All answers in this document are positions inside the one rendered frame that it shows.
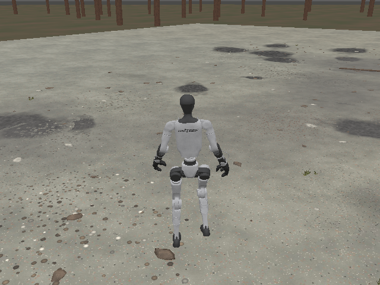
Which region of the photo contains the right robot upper arm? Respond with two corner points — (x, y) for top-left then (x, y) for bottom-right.
(201, 119), (219, 152)

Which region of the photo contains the right robot hand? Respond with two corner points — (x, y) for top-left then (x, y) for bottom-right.
(216, 163), (229, 177)

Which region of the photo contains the humanoid robot head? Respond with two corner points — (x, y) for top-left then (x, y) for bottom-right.
(178, 94), (198, 124)

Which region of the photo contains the robot right shin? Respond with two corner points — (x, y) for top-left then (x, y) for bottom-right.
(199, 188), (208, 229)

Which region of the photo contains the left robot upper arm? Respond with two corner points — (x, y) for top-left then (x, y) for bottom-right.
(159, 121), (176, 153)

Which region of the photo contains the left robot hand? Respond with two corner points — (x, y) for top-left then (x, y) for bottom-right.
(153, 160), (166, 171)

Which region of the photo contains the robot right forearm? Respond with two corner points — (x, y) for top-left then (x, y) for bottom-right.
(213, 143), (227, 166)

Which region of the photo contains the robot left forearm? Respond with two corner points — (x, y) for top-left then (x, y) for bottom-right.
(154, 144), (165, 163)

